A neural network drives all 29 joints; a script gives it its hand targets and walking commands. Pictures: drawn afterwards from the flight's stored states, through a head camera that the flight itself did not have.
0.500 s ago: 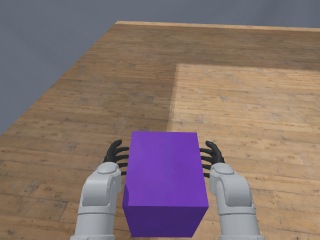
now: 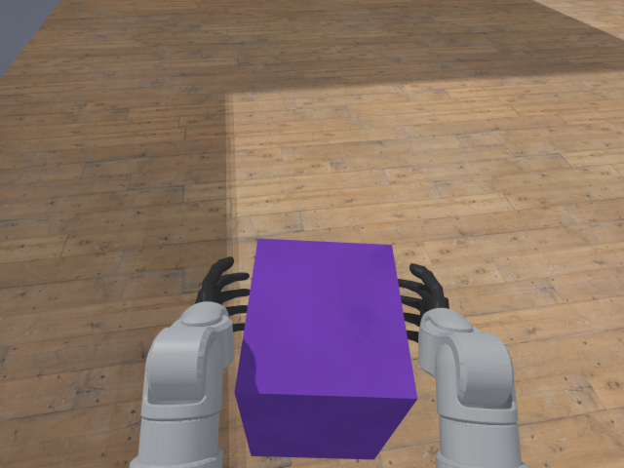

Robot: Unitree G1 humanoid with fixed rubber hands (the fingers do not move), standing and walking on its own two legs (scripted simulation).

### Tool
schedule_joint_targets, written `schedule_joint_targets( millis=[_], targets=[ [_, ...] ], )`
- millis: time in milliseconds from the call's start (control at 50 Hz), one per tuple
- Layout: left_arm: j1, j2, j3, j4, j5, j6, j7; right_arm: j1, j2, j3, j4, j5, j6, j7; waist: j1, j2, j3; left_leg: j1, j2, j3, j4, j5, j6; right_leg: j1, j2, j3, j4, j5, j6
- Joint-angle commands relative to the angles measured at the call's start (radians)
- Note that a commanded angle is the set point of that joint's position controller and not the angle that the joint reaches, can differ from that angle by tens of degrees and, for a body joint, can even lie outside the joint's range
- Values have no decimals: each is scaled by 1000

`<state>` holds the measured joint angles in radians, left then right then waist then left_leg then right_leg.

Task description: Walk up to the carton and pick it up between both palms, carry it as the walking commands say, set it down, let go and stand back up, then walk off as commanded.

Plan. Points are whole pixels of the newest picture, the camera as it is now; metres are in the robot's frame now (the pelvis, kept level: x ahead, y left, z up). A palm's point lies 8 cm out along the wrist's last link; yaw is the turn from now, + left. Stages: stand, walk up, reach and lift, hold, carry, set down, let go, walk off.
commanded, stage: carry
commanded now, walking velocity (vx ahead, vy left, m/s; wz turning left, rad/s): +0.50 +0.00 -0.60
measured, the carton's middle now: (318, 354) +0.29 +0.01 +0.00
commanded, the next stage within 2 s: none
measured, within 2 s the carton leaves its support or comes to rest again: neither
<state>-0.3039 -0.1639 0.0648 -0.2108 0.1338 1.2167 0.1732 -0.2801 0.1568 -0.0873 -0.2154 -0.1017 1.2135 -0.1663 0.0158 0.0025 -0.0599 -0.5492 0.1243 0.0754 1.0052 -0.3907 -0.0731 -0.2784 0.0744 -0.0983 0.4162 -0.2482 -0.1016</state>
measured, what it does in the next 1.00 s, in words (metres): walks ahead, turning right: left foot, then right foot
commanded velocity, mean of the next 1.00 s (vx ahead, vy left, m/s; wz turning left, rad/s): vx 0.50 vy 0.00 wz -0.60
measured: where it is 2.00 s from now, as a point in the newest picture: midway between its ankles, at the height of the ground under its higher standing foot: (465, 264)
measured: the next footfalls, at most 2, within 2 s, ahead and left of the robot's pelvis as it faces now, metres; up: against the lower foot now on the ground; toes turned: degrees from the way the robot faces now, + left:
left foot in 0.22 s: +0.33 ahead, +0.12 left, +0.00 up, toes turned -1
right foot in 0.66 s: +0.52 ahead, -0.18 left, +0.00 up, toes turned -32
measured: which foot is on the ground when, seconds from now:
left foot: up 0.00-0.20, down 0.22-0.68, up 0.70-1.00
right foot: down 0.00-0.24, up 0.26-0.64, down 0.66-1.00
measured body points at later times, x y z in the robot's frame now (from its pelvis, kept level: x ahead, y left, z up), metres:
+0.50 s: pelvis +0.32 +0.01 +0.01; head +0.35 +0.02 +0.46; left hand +0.65 -0.01 +0.08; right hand +0.53 -0.24 +0.09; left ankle +0.29 +0.12 -0.74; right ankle +0.34 -0.12 -0.69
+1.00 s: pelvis +0.60 -0.16 +0.01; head +0.61 -0.19 +0.46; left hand +0.93 -0.23 +0.08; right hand +0.77 -0.44 +0.07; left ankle +0.77 -0.07 -0.69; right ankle +0.49 -0.16 -0.74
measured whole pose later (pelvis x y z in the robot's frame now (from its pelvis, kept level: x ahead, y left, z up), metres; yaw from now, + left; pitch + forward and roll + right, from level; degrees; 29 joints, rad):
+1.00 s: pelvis +0.60 -0.16 +0.01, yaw -35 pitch +6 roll +1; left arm -0.29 -0.16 0.07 -0.22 0.11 1.16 0.17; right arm -0.25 0.15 -0.05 -0.25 -0.12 1.18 -0.18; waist 0.01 0.01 -0.05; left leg -0.64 0.12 0.07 0.75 -0.18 -0.08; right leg -0.11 0.08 0.04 0.29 -0.27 -0.10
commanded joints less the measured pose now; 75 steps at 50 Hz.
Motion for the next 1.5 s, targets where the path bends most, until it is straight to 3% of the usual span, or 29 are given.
schedule_joint_targets(
  millis=[0,120,180,200,220,240,280,300,340,440,560,620,640,660,680,700,740,780,840,1000,1080,1100,1120,1140,1160,1200,1240,1340,1480],
  targets=[
    [-397,-1056,-652,-55,-438,-24,-273,-422,1051,656,-69,394,-27,255,-6,-86,-293,-137,-5,-11,-141,68,-4,357,-293,348,-138,289,-133],
    [-364,-1025,-657,-57,-444,-24,-289,-386,1037,656,-56,371,-31,253,-1,-140,-199,-6,-84,81,-410,256,12,280,-219,253,-94,517,-74],
    [-358,-1008,-652,-51,-448,-20,-287,-369,1036,661,-39,375,-28,256,-29,-93,-275,433,-106,147,-595,341,26,91,-162,150,133,564,4],
    [-371,-993,-655,-56,-451,-15,-289,-336,1028,651,-16,364,-28,253,-59,-8,-375,705,40,4,-600,240,57,-101,-121,106,373,400,46],
    [-390,-980,-655,-53,-450,-8,-292,-306,1011,624,30,334,-29,250,-49,235,-445,826,359,-417,-685,231,137,-288,-24,30,635,9,76],
    [-445,-976,-658,-75,-453,-6,-291,-325,1027,619,39,345,-41,253,-37,335,-433,854,426,-589,-722,359,216,-410,-22,106,763,-215,56],
    [-448,-1028,-662,-64,-463,-23,-288,-401,1055,633,-32,380,-54,258,-47,123,-371,713,365,-382,-724,309,190,-396,-132,142,782,-126,40],
    [-470,-1046,-665,-80,-466,-34,-284,-424,1075,641,-41,391,-59,261,-47,92,-336,661,332,-283,-755,250,163,-390,-157,131,718,-100,46],
    [-431,-1049,-652,-67,-448,-42,-273,-416,1076,644,-52,406,-60,268,-50,136,-289,621,292,-112,-789,306,138,-362,-144,64,580,-96,61],
    [-307,-1046,-630,-22,-378,-48,-242,-418,1020,667,-85,428,-49,293,-51,171,-227,668,235,111,-772,515,111,-338,-103,-47,309,45,68],
    [-329,-1035,-625,-28,-368,-27,-244,-420,979,661,-83,420,-20,307,-51,194,-153,686,218,256,-690,742,75,-215,-51,-120,125,160,38],
    [-323,-1042,-636,-9,-377,-17,-255,-420,964,665,-90,409,-8,306,-25,170,-244,623,182,324,-345,908,26,68,35,-162,59,138,16],
    [-314,-1046,-644,-10,-382,-15,-260,-443,960,672,-92,413,-4,307,15,106,-291,446,154,308,-115,714,-2,271,4,-63,25,117,-10],
    [-312,-1022,-631,20,-378,-12,-269,-447,965,678,-83,402,2,307,9,-138,-303,145,61,262,139,292,-40,443,-243,367,-34,158,-100],
    [-328,-1025,-632,27,-394,-11,-285,-451,971,663,-84,395,0,302,-2,-283,-352,-115,-61,91,311,-163,-39,593,-380,729,-126,214,-220],
    [-369,-1042,-638,-2,-416,-10,-292,-446,993,636,-42,399,-8,298,1,-122,-329,-179,-3,-42,364,-185,-9,588,-381,651,-115,307,-214],
    [-422,-1080,-631,-14,-438,-29,-299,-466,1060,650,-50,407,-31,281,-3,20,-292,-140,54,-72,252,-49,8,431,-344,475,-82,469,-161],
    [-444,-1103,-646,-48,-471,-43,-303,-429,1091,645,-59,389,-55,259,-6,-23,-329,-66,34,-41,111,21,-2,368,-295,366,-100,460,-120],
    [-387,-1074,-651,-43,-471,-51,-305,-382,1077,657,-76,370,-72,238,-6,-91,-330,-95,2,-20,-13,66,-9,401,-273,345,-137,427,-121],
    [-325,-1021,-636,-17,-433,-46,-297,-404,1035,697,-82,385,-54,256,0,-146,-198,-63,-65,67,-395,294,-5,341,-193,255,-122,636,-74],
    [-316,-1008,-626,-6,-427,-32,-282,-416,1017,695,-67,397,-38,268,-18,-110,-269,354,-105,152,-623,407,-2,181,-130,168,102,691,6],
    [-329,-1002,-628,-11,-427,-27,-280,-391,1014,684,-52,390,-38,267,-48,-42,-365,622,6,49,-617,361,18,1,-98,139,311,538,48],
    [-339,-988,-626,-17,-423,-21,-282,-358,995,649,-11,363,-37,264,-46,166,-455,777,286,-296,-639,325,73,-171,-27,83,562,191,69],
    [-400,-972,-641,-36,-432,-15,-281,-362,1014,634,41,374,-50,265,-26,406,-462,870,427,-560,-702,432,176,-369,16,101,743,-192,64],
    [-430,-979,-648,-45,-431,-23,-281,-387,1033,645,7,384,-59,266,-29,278,-446,800,402,-490,-693,423,180,-366,-75,161,784,-168,38],
    [-465,-1036,-670,-76,-461,-41,-279,-422,1069,653,-30,397,-68,263,-43,115,-371,693,337,-284,-727,350,155,-368,-140,141,732,-85,48],
    [-442,-1035,-667,-74,-457,-48,-273,-428,1075,654,-64,403,-72,263,-48,133,-319,638,307,-130,-769,328,140,-348,-141,81,606,-98,65],
    [-326,-1032,-656,-35,-400,-49,-253,-418,1011,662,-103,411,-59,281,-47,178,-234,664,265,82,-793,411,124,-339,-119,-25,364,1,77],
    [-345,-1025,-637,-20,-380,-15,-253,-446,987,660,-92,413,-12,304,-44,201,-131,678,233,261,-727,660,69,-202,-63,-119,138,144,56]
  ],
)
